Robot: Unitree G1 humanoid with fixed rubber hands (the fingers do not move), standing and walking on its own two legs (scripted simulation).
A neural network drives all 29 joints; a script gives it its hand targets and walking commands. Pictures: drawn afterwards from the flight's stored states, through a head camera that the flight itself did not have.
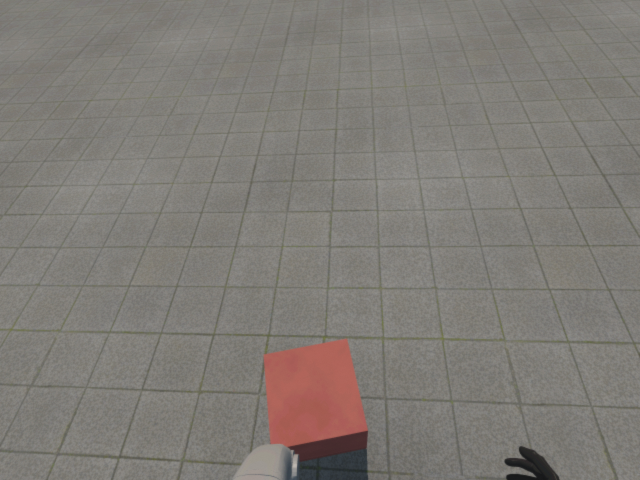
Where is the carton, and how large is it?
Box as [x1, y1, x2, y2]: [264, 339, 367, 461]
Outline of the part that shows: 346,339 264,354 270,443 282,443 290,449 293,449 295,453 299,454 299,461 366,447 367,428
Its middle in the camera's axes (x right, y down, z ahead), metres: -0.01 +0.45 +1.10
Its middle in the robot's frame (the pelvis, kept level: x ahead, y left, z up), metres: +0.40 +0.10 -0.67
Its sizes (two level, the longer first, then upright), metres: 0.247 0.242 0.217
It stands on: the floor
